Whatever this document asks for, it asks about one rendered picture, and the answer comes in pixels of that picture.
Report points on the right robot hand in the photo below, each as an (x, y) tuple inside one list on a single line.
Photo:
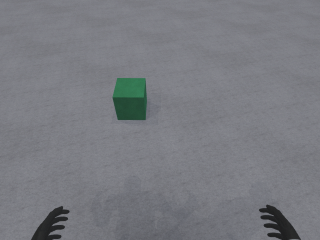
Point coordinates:
[(287, 231)]

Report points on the carton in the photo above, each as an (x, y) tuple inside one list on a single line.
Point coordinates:
[(130, 98)]

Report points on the left robot hand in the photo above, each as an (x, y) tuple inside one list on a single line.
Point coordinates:
[(45, 228)]

